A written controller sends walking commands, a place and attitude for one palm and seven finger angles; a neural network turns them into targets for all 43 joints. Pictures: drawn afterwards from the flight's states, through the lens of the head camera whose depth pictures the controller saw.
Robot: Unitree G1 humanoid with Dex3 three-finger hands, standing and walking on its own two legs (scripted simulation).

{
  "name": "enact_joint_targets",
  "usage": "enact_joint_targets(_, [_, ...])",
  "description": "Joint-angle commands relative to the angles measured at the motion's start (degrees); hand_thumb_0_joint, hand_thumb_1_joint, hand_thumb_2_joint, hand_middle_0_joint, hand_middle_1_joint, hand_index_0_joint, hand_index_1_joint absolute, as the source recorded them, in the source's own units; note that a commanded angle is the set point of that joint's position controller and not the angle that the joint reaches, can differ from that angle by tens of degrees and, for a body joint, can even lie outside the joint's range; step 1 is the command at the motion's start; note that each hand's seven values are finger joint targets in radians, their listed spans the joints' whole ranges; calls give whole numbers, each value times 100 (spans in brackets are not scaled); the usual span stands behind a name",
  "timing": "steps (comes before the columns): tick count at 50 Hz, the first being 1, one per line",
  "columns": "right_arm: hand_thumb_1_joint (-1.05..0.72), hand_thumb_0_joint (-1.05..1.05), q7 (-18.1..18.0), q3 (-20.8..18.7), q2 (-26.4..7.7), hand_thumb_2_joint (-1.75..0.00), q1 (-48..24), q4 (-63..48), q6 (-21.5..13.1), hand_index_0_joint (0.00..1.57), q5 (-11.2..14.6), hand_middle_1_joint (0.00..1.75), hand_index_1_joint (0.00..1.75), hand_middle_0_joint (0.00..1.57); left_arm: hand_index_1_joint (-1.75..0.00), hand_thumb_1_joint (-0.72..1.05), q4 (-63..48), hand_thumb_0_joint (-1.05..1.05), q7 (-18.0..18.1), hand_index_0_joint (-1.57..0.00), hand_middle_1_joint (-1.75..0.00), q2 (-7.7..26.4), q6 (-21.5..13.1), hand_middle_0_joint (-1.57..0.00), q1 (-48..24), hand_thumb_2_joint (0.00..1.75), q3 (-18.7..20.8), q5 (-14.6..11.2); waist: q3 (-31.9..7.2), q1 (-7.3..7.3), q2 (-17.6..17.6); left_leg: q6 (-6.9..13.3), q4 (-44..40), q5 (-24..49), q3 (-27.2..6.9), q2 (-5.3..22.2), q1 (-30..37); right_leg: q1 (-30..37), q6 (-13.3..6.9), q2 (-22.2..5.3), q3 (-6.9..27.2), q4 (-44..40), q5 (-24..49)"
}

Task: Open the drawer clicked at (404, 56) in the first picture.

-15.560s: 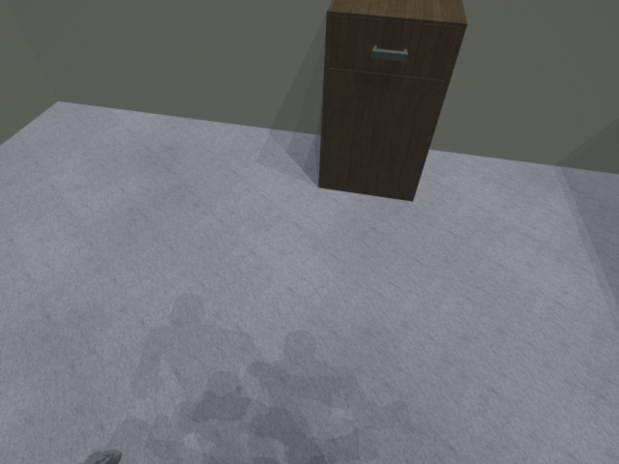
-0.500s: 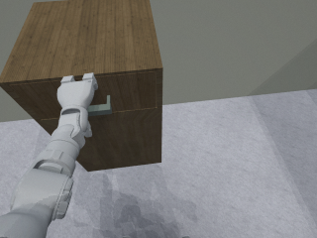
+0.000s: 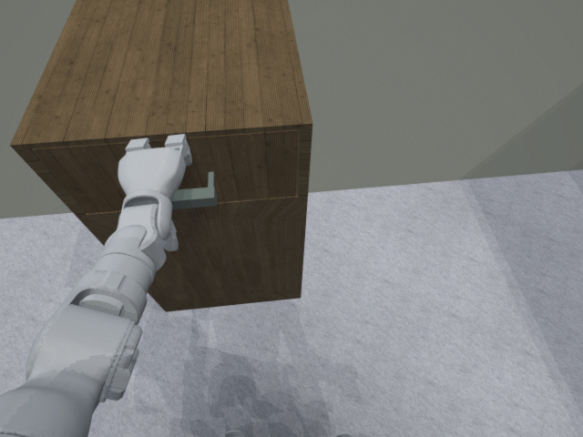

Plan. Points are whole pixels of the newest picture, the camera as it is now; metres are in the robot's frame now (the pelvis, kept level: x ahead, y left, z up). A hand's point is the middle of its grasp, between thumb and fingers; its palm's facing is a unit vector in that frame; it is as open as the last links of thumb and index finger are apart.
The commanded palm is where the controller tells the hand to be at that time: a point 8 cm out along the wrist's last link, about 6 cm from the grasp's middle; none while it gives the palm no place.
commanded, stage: re-aim the fingers above the handle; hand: left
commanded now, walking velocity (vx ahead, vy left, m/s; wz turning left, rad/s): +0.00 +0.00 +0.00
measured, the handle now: (181, 189) +0.53 +0.17 -0.04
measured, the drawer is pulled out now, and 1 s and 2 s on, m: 0.00 0.00 0.00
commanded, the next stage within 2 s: lower the fingers behind the handle in 0.98 s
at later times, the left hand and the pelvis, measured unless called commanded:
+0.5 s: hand (168, 190) +0.48 +0.17 +0.02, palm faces -0.05 -0.05 -1.00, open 13.8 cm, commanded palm +0.46 +0.18 +0.08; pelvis +0.00 +0.00 +0.00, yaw +0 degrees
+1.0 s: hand (167, 189) +0.48 +0.17 +0.02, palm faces -0.04 -0.04 -1.00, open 13.8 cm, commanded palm +0.46 +0.17 +0.08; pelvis +0.01 +0.00 +0.00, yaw +0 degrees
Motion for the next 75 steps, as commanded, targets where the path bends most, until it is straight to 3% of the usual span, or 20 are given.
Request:
enact_joint_targets(1, [-90, 0, -110, -315, -876, -90, 693, -352, -116, 20, -2, 30, 30, 20, -120, -50, -1230, 0, 282, -30, -120, 1038, -208, -30, -2662, 30, 244, 113, -2191, -145, -33, 174, -158, 2277, -117, -227, 1985, 481, -61, 213, -36, -450, 2260])
enact_joint_targets(2, [-90, 0, -102, -323, -862, -90, 678, -314, -128, 20, -21, 30, 30, 20, -120, -50, -1321, 0, 325, -30, -120, 940, -240, -30, -2879, 30, 169, 137, -2198, -213, -2, 175, -136, 2342, -142, -211, 2068, 382, -67, 213, -51, -437, 2259])
enact_joint_targets(4, [-90, 0, -87, -309, -875, -90, 709, -315, -122, 20, -25, 30, 30, 20, -120, -50, -1109, 0, 436, -30, -120, 1287, -182, -30, -2586, 30, 507, 171, -2225, -82, -20, 171, -120, 2351, -109, -222, 1949, 489, -74, 225, -47, -400, 2309])
enact_joint_targets(9, [-90, 0, -52, -308, -876, -90, 690, -345, -93, 20, -22, 30, 30, 20, -120, -50, -1062, 0, 504, -30, -120, 1226, 66, -30, -2601, 30, 445, 187, -2457, -52, 37, 155, -113, 2444, -59, -232, 1935, 642, -69, 224, -50, -372, 2463])
enact_joint_targets(11, [-90, 0, -63, -297, -877, -90, 676, -352, -87, 20, 3, 30, 30, 20, -120, -50, -930, 0, 424, -30, -120, 1048, 160, -30, -2628, 30, 240, 145, -2230, -160, -114, 167, -150, 2283, -47, -233, 1817, 653, -47, 218, -38, -450, 2441])
enact_joint_targets(12, [-90, 0, -70, -304, -871, -90, 676, -328, -95, 20, 2, 30, 30, 20, -120, -50, -931, 0, 364, -30, -120, 918, 156, -30, -2713, 30, 164, 84, -2219, -219, -192, 184, -155, 2308, -46, -237, 1855, 677, -39, 213, -29, -493, 2483])
enact_joint_targets(14, [-90, 0, -114, -300, -909, -90, 718, -334, -89, 20, 13, 30, 30, 20, -120, -50, -988, 0, 268, -30, -120, 1284, 86, -30, -2669, 30, 398, 52, -2346, -163, -287, 206, -162, 2233, -31, -252, 1821, 863, -17, 195, 20, -512, 2564])
enact_joint_targets(19, [-90, 0, -138, -322, -879, -90, 768, -320, -115, 20, -9, 30, 30, 20, -120, -50, -1267, 0, 175, -30, -120, 1290, -230, -30, -2517, 30, 437, 76, -2410, -104, -58, 201, -108, 2486, -36, -249, 1930, 845, -31, 186, 33, -457, 2782])
enact_joint_targets(26, [-90, 0, -103, -306, -887, -90, 735, -324, -103, 20, 10, 30, 30, 20, -120, -50, -1042, 0, 336, -30, -120, 1363, -125, -30, -2317, 30, 483, 126, -2181, -94, -211, 198, -121, 2288, 26, -280, 1610, 899, -24, 187, 33, -474, 2780])
enact_joint_targets(29, [-90, 0, -113, -334, -892, -90, 732, -333, -107, 20, 7, 30, 30, 20, -120, -50, -1222, 0, 312, -30, -120, 1503, -140, -30, -2426, 30, 576, 122, -2417, -78, -46, 197, -100, 2404, 31, -281, 1745, 992, -18, 170, 69, -457, 2903])
enact_joint_targets(36, [-90, 0, -91, -368, -865, -90, 731, -290, -109, 20, -11, 30, 30, 20, -120, -50, -1389, 0, 206, -30, -120, 945, -296, -30, -2409, 30, 190, 53, -2235, -172, 6, 186, -83, 2586, -53, -243, 2057, 652, -34, 213, -11, -483, 2738])
enact_joint_targets(42, [-90, 0, -101, -329, -891, -90, 712, -260, -108, 20, -14, 30, 30, 20, -120, -50, -1272, 0, 326, -30, -120, 1134, -206, -30, -2778, 30, 302, 91, -2248, -216, -50, 187, -82, 2435, -76, -254, 1935, 600, -49, 200, -10, -439, 2609])
enact_joint_targets(44, [-90, 0, -104, -306, -896, -90, 739, -280, -94, 20, -9, 30, 30, 20, -120, -50, -1133, 0, 362, -30, -120, 1423, -131, -30, -2665, 30, 512, 143, -2335, -138, 39, 174, -80, 2426, -61, -259, 1866, 679, -49, 201, -12, -387, 2638])
enact_joint_targets(52, [-90, 0, -73, -336, -860, -90, 691, -382, -79, 20, -25, 30, 30, 20, -120, -50, -1221, 0, 283, -30, -120, 1078, -75, -30, -2352, 30, 385, 66, -2465, -63, -71, 175, -75, 2755, -43, -240, 2039, 824, -50, 222, -22, -412, 2864])
enact_joint_targets(60, [-90, 0, -111, -303, -875, -90, 716, -312, -119, 20, 5, 30, 30, 20, -120, -50, -885, 0, 349, -30, -120, 1056, -87, -30, -2443, 30, 264, 162, -1954, -201, -243, 195, -119, 2031, -38, -257, 1582, 538, -35, 198, 13, -467, 2347])
enact_joint_targets(63, [-90, 0, -104, -343, -853, -90, 782, -309, -166, 20, -34, 30, 30, 20, -120, -50, -1183, 0, 408, -30, -120, 1045, -241, -30, -2610, 30, 321, 164, -2432, -168, -3, 181, 5, 2315, -69, -233, 1839, 493, -55, 208, 7, -321, 2450])
enact_joint_targets(69, [-90, 0, -84, -335, -860, -90, 788, -239, -184, 20, -64, 30, 30, 20, -120, -50, -934, 0, 609, -30, -120, 1323, -162, -30, -2442, 30, 570, 263, -2477, -126, 1, 174, 200, 2281, -28, -249, 1444, 471, -48, 201, 35, -148, 2621])
enact_joint_targets(72, [-90, 0, -69, -333, -853, -90, 802, -207, -209, 20, -70, 30, 30, 20, -120, -50, -842, 0, 637, -30, -120, 1117, -74, -30, -2640, 30, 408, 221, -2370, -271, -166, 195, 251, 2210, -42, -239, 1357, 382, -28, 208, 25, -157, 2589])
enact_joint_targets(74, [-90, 0, -84, -329, -879, -90, 832, -213, -208, 20, -66, 30, 30, 20, -120, -50, -860, 0, 616, -30, -120, 1358, -58, -30, -2566, 30, 558, 223, -2540, -204, -88, 191, 278, 2218, -29, -249, 1326, 466, -20, 201, 44, -98, 2668])
enact_joint_targets(75, [-90, 0, -79, -336, -855, -90, 828, -226, -215, 20, -72, 30, 30, 20, -120, -50, -948, 0, 591, -30, -120, 1174, -77, -30, -2605, 30, 402, 215, -2615, -225, 61, 183, 294, 2231, -36, -253, 1399, 416, -21, 203, 51, -94, 2657])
